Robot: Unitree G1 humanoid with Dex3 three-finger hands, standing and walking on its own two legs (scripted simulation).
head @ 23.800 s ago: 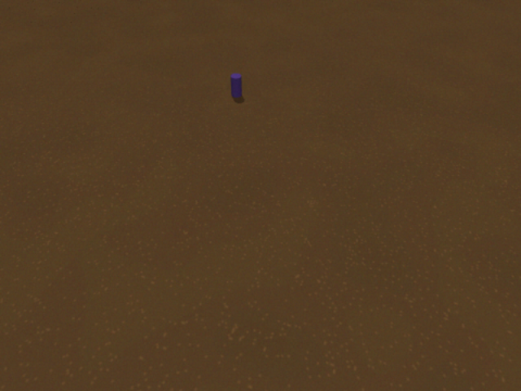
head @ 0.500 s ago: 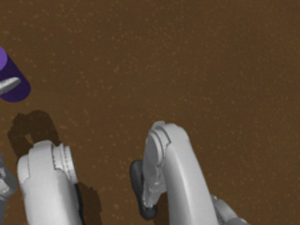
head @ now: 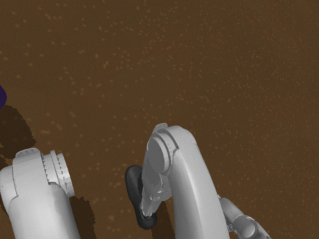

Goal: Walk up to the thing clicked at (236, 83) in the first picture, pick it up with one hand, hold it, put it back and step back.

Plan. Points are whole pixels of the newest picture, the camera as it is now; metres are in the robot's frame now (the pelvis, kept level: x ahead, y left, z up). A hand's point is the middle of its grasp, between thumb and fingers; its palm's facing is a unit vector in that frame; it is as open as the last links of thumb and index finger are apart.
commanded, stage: lower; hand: left
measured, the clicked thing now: out of the picture +0.47 +0.29 -0.15
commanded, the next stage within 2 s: loosen in 0.86 s
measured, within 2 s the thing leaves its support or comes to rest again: rests again in 1.54 s
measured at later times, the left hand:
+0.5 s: hand out of the picture +0.48 +0.31 -0.16, palm faces +0.37 -0.93 -0.01, open 11.1 cm
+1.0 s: hand out of the picture +0.48 +0.31 -0.18, palm faces +0.39 -0.92 -0.01, open 11.1 cm
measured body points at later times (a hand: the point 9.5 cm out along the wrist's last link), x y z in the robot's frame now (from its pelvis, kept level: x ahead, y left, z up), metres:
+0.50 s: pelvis +0.00 +0.01 -0.01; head +0.25 +0.18 +0.32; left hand +0.46 +0.36 -0.16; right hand +0.12 -0.25 -0.05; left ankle +0.08 +0.13 -0.27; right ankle +0.12 -0.11 -0.27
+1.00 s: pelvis -0.01 +0.01 +0.00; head +0.25 +0.19 +0.31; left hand +0.45 +0.35 -0.17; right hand +0.13 -0.24 -0.04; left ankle +0.08 +0.13 -0.27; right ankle +0.12 -0.11 -0.27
